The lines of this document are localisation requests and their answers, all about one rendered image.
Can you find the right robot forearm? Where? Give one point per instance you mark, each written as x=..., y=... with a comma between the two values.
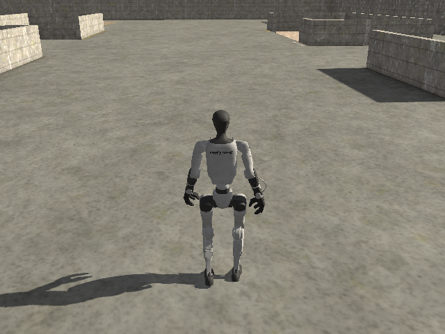
x=254, y=183

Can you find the left robot forearm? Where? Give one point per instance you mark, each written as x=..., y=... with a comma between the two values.
x=190, y=184

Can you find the left robot upper arm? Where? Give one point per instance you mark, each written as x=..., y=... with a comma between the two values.
x=199, y=148

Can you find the humanoid robot head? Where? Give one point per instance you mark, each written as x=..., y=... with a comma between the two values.
x=221, y=123

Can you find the right robot upper arm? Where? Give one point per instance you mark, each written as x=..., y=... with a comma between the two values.
x=247, y=158

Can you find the robot right thigh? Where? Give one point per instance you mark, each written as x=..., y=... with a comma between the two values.
x=239, y=206

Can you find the left robot hand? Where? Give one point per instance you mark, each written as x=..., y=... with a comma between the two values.
x=192, y=196

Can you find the right robot hand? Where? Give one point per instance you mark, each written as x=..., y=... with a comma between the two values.
x=260, y=204

